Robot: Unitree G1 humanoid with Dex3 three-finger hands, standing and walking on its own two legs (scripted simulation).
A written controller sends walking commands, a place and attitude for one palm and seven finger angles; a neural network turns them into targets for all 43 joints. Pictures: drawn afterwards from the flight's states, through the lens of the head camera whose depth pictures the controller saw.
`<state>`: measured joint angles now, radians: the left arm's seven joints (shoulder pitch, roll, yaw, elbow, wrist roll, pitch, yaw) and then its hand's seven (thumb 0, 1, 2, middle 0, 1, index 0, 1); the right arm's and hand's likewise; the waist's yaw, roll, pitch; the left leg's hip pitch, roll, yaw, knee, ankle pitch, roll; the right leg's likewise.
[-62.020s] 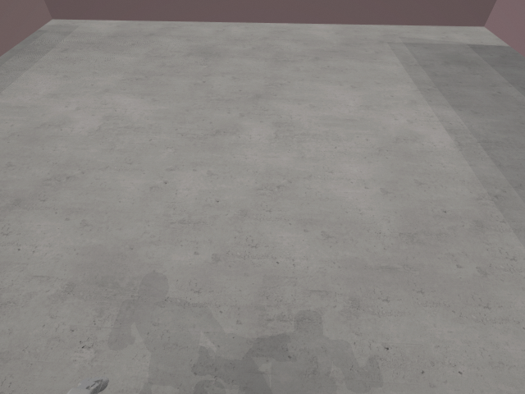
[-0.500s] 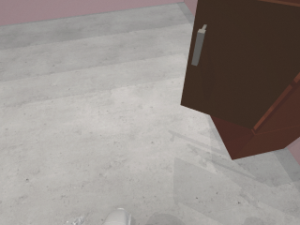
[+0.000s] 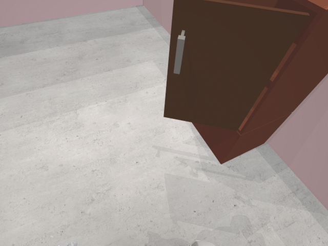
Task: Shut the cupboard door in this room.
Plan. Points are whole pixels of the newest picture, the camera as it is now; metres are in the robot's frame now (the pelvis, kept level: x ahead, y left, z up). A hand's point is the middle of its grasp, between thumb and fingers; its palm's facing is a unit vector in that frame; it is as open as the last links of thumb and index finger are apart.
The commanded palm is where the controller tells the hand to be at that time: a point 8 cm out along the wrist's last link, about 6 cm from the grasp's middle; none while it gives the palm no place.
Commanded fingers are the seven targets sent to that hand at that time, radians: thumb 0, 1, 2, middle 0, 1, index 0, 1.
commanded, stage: turn to face it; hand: left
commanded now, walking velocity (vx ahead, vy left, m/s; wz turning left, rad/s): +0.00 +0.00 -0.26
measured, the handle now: (179, 52) +0.72 -0.01 +0.05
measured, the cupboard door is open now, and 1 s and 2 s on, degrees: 53 53 53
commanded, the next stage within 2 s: take the last steps up to it in 0.02 s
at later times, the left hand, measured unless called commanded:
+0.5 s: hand out of the picture +0.12 +0.17 -0.19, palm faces -0.11 -0.98 -0.15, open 7.3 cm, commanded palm none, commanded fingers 0.00 0.90 0.90 -0.20 -0.30 -0.20 -0.30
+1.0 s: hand (152, 187) +0.30 +0.05 -0.17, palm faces -0.13 -0.97 -0.21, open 7.2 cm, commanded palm none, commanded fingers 0.00 0.90 0.90 -0.20 -0.30 -0.20 -0.30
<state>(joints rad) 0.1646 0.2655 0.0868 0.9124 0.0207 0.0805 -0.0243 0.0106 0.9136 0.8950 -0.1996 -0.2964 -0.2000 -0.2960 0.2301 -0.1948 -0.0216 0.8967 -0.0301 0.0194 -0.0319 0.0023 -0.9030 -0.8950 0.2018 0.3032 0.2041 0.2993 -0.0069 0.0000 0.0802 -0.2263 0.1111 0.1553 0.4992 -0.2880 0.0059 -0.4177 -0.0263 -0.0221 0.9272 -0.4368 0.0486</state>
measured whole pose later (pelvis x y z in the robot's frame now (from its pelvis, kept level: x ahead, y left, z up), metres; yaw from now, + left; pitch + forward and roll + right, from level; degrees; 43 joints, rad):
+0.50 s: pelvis +0.06 -0.01 -0.01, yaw -8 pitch +0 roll -1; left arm 0.28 0.21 0.06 1.02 0.02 0.04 -0.02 0.01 0.91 0.89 -0.20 -0.30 -0.20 -0.30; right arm 0.32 -0.18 -0.03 0.96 -0.04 -0.03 -0.01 0.00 -0.91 -0.90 0.20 0.30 0.20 0.30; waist -0.03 -0.04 -0.01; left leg -0.29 0.07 0.12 0.60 -0.32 0.01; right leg -0.30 0.01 0.00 0.84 -0.47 -0.03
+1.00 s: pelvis +0.20 -0.12 -0.01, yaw -9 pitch +1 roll +0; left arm 0.17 0.15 0.06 1.02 0.01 -0.04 0.02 0.00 0.94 0.89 -0.20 -0.30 -0.21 -0.30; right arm 0.32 -0.17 -0.05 1.07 -0.01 0.01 -0.02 0.01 -0.91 -0.90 0.20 0.30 0.20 0.30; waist -0.03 0.02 0.08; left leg -0.38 0.09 0.06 1.07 -0.46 -0.01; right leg -0.28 -0.01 -0.12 0.49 -0.22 -0.05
